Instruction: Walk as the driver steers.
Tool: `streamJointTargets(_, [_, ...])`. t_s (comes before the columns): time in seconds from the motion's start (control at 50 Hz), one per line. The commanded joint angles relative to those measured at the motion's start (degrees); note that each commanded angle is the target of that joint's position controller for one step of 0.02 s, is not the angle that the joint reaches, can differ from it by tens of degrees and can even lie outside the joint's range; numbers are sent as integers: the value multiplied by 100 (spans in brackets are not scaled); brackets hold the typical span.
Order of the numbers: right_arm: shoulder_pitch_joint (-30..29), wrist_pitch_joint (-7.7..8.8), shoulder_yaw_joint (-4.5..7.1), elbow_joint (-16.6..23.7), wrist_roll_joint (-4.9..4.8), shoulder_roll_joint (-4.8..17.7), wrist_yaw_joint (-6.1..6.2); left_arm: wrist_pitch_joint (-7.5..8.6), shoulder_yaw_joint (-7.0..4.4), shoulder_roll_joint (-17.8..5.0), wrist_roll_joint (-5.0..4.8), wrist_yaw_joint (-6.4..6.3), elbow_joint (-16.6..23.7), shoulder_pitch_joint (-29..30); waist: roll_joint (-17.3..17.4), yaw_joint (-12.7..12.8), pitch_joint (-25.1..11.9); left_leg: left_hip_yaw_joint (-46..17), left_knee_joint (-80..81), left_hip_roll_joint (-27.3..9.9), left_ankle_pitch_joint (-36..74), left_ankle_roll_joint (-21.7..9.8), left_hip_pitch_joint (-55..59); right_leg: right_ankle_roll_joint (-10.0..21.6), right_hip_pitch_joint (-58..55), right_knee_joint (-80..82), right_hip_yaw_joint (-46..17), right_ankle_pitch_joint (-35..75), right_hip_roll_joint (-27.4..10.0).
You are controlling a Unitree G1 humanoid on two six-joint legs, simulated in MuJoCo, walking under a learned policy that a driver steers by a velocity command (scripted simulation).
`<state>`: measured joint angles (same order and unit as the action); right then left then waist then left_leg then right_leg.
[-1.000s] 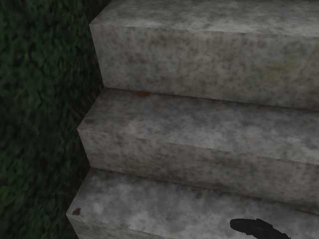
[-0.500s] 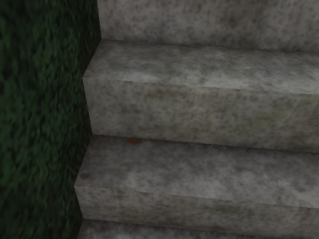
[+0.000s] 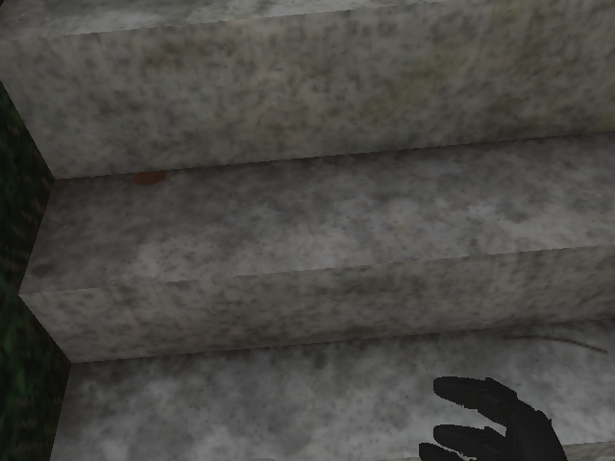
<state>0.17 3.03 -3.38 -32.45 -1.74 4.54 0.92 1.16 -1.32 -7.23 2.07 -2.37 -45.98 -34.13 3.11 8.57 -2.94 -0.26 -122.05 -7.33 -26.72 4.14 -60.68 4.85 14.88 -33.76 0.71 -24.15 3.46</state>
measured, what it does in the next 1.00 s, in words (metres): climbs: left foot 0.20 m higher, then right foot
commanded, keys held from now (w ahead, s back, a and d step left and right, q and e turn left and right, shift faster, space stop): w+e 0.30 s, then w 0.12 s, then w+q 0.58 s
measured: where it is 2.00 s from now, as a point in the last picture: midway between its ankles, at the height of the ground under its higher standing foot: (578, 248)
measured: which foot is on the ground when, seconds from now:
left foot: up 0.00-0.16, down 0.18-0.66, up 0.68-1.00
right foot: down 0.00-0.18, up 0.20-0.64, down 0.66-1.00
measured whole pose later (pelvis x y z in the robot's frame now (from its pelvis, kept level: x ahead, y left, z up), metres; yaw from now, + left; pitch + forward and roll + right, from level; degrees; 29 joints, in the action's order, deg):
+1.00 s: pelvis +0.28 -0.16 +0.22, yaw -3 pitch +2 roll +1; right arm -0.3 1.5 -6.3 -36.5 -1.4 1.1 -1.6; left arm 2.2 3.7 -4.5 4.4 -0.4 -60.0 -30.1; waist 2.8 2.5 -5.8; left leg -2.4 -134.4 2.5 -2.2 -5.6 -82.1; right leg -0.6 4.5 -24.3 13.2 -20.9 -5.1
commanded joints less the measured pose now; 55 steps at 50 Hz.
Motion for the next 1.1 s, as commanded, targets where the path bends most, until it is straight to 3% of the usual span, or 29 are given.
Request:
streamJointTargets(0.02, [-2049,327,62,1092,245,216,-29,162,-271,-967,-70,-151,376,-545,-479,-139,153,-181,-329,127,220,-108,-3316,1407,-2837,1750,-3655,1406,-2318])
streamJointTargets(0.08, [-2458,374,-294,1440,313,-325,-155,-162,-230,-778,-246,-358,225,-305,-1443,-434,407,357,2204,219,-1269,-548,-1486,972,-1004,2615,-2310,2549,-1645])
streamJointTargets(0.1, [-2366,331,-233,1420,285,-185,-126,-281,-189,-735,-182,-380,305,167,-1543,-828,142,1141,3846,704,-2005,-725,1063,873,407,2890,-1396,4357,-1182])
streamJointTargets(0.12, [-1225,167,147,1021,246,271,18,-193,-228,-1100,20,-243,195,429,-2029,-1335,-768,1990,3387,1382,-1720,-642,3014,1051,408,2285,-1092,9393,-1089])
streamJointTargets(0.14, [-333,135,378,787,215,704,131,-93,-309,-1534,-100,-159,233,820,-2425,-1781,-1008,1674,4188,1401,-1532,-691,3508,956,-100,1408,-841,11402,-1144])
streamJointTargets(0.16, [263,166,487,376,258,876,171,33,-321,-1374,-216,-69,194,601,-1932,-1586,-1406,366,4625,909,-1591,-1083,5219,901,1102,11,-932,12280,-1091])
streamJointTargets(0.18, [1950,98,726,-42,411,1430,249,276,-295,-1506,-147,78,486,1311,-499,-2203,-2318,-1900,6275,277,-2836,-1427,6618,864,1914,-1672,-1177,10848,-737])
streamJointTargets(0.2, [2194,-12,810,-439,525,1918,316,390,-151,-806,-284,211,789,2232,2315,-1926,-2337,-5243,8820,-1145,-3108,-2228,6416,457,3202,-4886,-1170,3560,252])
streamJointTargets(0.24, [1719,-361,649,-726,590,1137,273,408,69,-174,-447,396,1525,3092,866,-1542,-723,-4571,8899,-1444,-3449,-2009,4515,242,4386,-8045,-1459,2500,206])
streamJointTargets(0.28, [810,-340,446,-1033,483,392,202,147,151,-158,-260,415,1467,2394,290,-592,475,-2441,8713,-1115,-2140,-1326,2844,113,4420,-8094,-1076,2195,-123])
streamJointTargets(0.34, [648,-124,565,-1453,311,715,81,-26,267,-14,-388,361,1278,1827,153,-24,1048,-977,9438,-940,-1669,-1234,2133,-189,4388,-7689,-724,1949,-404])
streamJointTargets(0.42, [1259,45,809,-1441,443,1416,158,16,339,-155,-331,226,1513,2648,212,-406,751,-635,10246,-1180,-1216,-1467,2772,-487,4776,-6881,-732,2613,-687])
streamJointTargets(0.48, [1368,90,911,-1272,293,1725,150,-35,324,-370,-401,211,1475,3022,160,-606,389,171,11066,-1034,-637,-1330,2859,-471,2992,-4390,81,2307,-1117])
streamJointTargets(0.54, [1402,174,1046,-1281,166,2001,39,-14,117,-648,-735,235,1386,3181,724,-676,423,400,11803,-1082,-82,-1387,3314,-400,1021,-2419,300,1794,-1064])
streamJointTargets(0.6, [1683,14,1014,-1428,276,2081,7,45,-106,-924,-610,290,1202,2548,420,-583,485,25,11606,-1132,662,-1513,5054,-319,792,-588,441,1409,-846])
streamJointTargets(0.66, [1872,0,748,-1358,194,1248,-76,212,-222,-998,-468,562,620,1159,-255,-218,251,360,7946,-225,1139,-1356,4243,-319,-1023,914,-145,1624,-957])
streamJointTargets(0.68, [1655,143,533,-937,229,529,-237,167,-272,-1577,-241,485,530,658,-1900,-489,-256,264,5402,445,179,-994,2089,-352,-2262,328,-1624,3546,-1924])
streamJointTargets(0.7, [2175,220,535,-1026,-28,460,-281,137,-362,-1872,-236,389,421,23,-2552,-289,-1519,-643,3127,819,451,-692,966,191,-2738,1773,-4004,224,-2962])
streamJointTargets(0.72, [1889,239,542,-1050,-204,328,-311,210,-193,-1483,-85,447,360,422,-2043,-474,-1114,-1322,952,766,915,-591,107,369,-2209,2125,-4356,-1322,-3168])
streamJointTargets(0.78, [698,348,250,-564,36,39,-335,374,72,-618,11,379,-2,1310,-837,-734,90,-1299,-283,639,2486,-655,-1124,-149,-1204,1310,-1870,911,-2517])
streamJointTargets(0.84, [881,232,107,-649,-125,-69,-441,398,235,-145,182,334,-608,936,-812,-904,58,-1298,-2316,1004,2376,-1022,-1849,-155,-974,1164,-1053,2361,-2437])
streamJointTargets(0.92, [-153,-3,-105,-35,46,-24,-327,290,355,-300,365,308,-708,1380,-800,-1141,819,-736,-2054,957,2724,-1060,-2449,-297,262,1880,480,2328,-2071])
streamJointTargets(0.96, [-1074,-52,-223,368,83,-5,-248,229,420,-381,191,207,-788,1385,-864,-1060,1021,-154,-708,916,2750,-970,-1832,-266,1187,2531,837,2472,-1868])
streamJointTargets(0.98, [-1053,-118,-261,303,30,-135,-178,217,455,-455,263,103,-1009,902,-1023,-909,740,100,-1318,949,2825,-950,-1930,-62,663,2601,571,2737,-2078])
streamJointTargets(1.0, [-1074,-145,-397,408,27,-337,-128,134,349,-873,171,4,-1153,752,-1113,-981,615,284,-616,644,1831,-945,-1927,-31,117,3087,802,3309,-2119])
streamJointTargets(1.04, [-1386,-66,-449,519,-78,-63,-227,5,351,-1060,-118,-132,-1135,1053,-748,-1223,430,1113,2387,718,1204,-1335,315,-214,402,3126,1853,6909,-1557])
streamJointTargets(1.06, [-1372,-29,-369,487,131,44,-274,3,315,-1378,-334,-206,-1196,692,-1078,-1391,-499,1530,2583,1132,328,-1396,1618,106,-129,2549,1556,11453,-1807])
streamJointTargets(1.08, [-891,-106,-173,203,154,410,-310,65,199,-1796,-262,-324,-1158,530,-1325,-1430,-1096,1874,2633,1570,-706,-1376,2186,340,-807,1650,1582,14666,-2048])
streamJointTargets(1.1, [-52,-41,-84,128,236,683,-395,87,67,-2134,-353,-343,-917,610,-1956,-1603,-1259,1306,4146,1489,-1677,-1512,2270,648,-1723,384,1006,15483,-2410])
